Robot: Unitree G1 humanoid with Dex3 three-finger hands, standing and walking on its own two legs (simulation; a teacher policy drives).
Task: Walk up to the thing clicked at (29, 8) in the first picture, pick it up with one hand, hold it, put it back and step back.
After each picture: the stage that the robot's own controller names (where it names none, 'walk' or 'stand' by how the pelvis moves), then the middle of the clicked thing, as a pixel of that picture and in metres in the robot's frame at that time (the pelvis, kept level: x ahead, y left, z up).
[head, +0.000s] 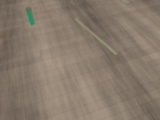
stand; (30, 16) +1.93 +0.69 -0.65
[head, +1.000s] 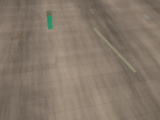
walk; (49, 20) +1.87 +0.34 -0.63
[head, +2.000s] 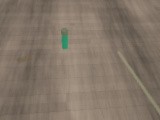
walk; (64, 39) +1.35 +0.16 -0.65
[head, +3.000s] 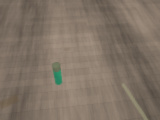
walk; (57, 74) +0.90 +0.21 -0.65
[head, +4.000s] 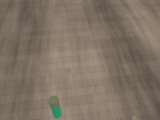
walk; (55, 107) +0.57 +0.21 -0.64
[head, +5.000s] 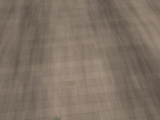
stand; out of the picture +0.41 +0.21 -0.64
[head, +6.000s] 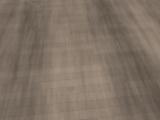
walk; out of the picture +0.39 +0.20 -0.66
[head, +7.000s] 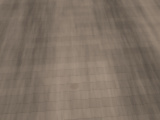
stand; out of the picture +0.34 +0.19 -0.64
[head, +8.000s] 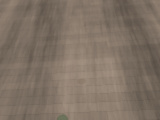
walk; out of the picture +0.42 +0.21 -0.65
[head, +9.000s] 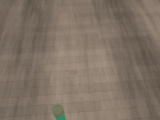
walk; (60, 116) +0.46 +0.16 -0.62
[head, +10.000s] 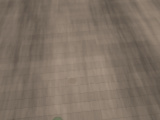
stand; out of the picture +0.39 +0.18 -0.62
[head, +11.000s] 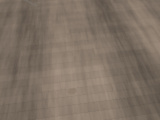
stand; out of the picture +0.34 +0.18 -0.66
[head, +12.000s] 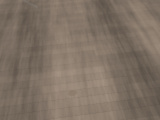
stand; out of the picture +0.33 +0.18 -0.66
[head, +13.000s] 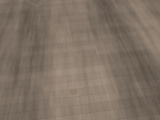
go down; out of the picture +0.34 +0.18 -0.66
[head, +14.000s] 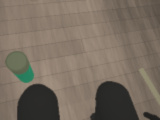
go down; (22, 69) +0.41 +0.22 -0.25
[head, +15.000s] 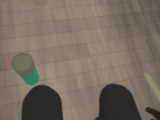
approach; (28, 71) +0.41 +0.22 -0.25
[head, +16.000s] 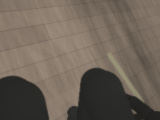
close in; out of the picture +0.38 +0.26 -0.15
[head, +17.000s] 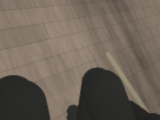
close; out of the picture +0.38 +0.26 -0.16
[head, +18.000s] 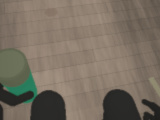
lift; (20, 82) +0.32 +0.21 -0.02
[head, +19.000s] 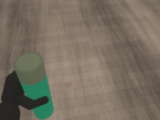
hold; (37, 90) +0.32 +0.15 +0.06
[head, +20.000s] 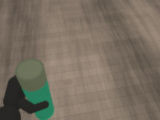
hold; (38, 94) +0.31 +0.16 +0.04
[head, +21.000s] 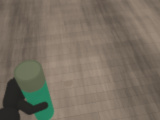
hold; (38, 95) +0.31 +0.16 +0.04
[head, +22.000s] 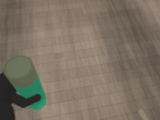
crouch; (30, 87) +0.34 +0.18 -0.02
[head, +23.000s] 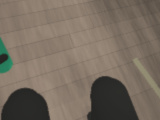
lower; out of the picture +0.45 +0.24 -0.07
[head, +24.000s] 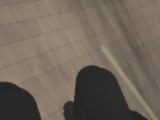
lower; out of the picture +0.41 +0.27 -0.16
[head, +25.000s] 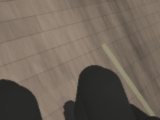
lower; out of the picture +0.39 +0.27 -0.16
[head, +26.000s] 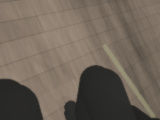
lower; out of the picture +0.39 +0.27 -0.16
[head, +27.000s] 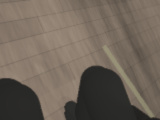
lower; out of the picture +0.38 +0.27 -0.16
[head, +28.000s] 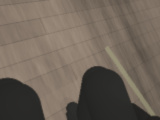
open; out of the picture +0.38 +0.27 -0.16
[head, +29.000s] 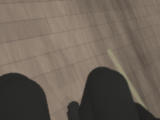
stand; out of the picture +0.37 +0.26 -0.16
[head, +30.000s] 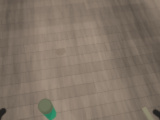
stand; (48, 110) +0.36 +0.20 -0.49
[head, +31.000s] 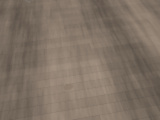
stand; out of the picture +0.34 +0.19 -0.59
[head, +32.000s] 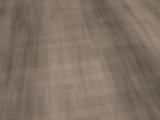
stand; out of the picture +0.33 +0.19 -0.59
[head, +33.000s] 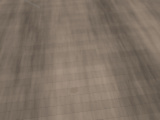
stand; out of the picture +0.34 +0.18 -0.64
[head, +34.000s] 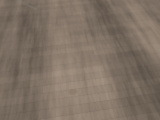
stand; out of the picture +0.34 +0.18 -0.66
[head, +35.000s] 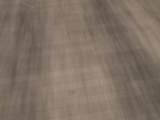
stand; out of the picture +0.32 +0.19 -0.66
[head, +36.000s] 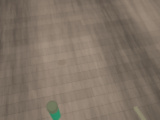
walk; (54, 111) +0.42 +0.19 -0.64
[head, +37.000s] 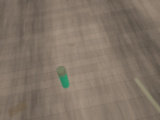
walk; (63, 77) +0.74 +0.24 -0.64
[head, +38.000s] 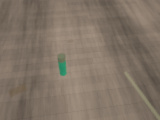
stand; (62, 65) +0.98 +0.17 -0.64
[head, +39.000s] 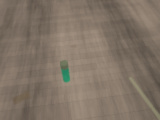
stand; (65, 71) +0.93 +0.19 -0.66
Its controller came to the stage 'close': yes
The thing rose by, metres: 0.67
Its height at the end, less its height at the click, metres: +0.00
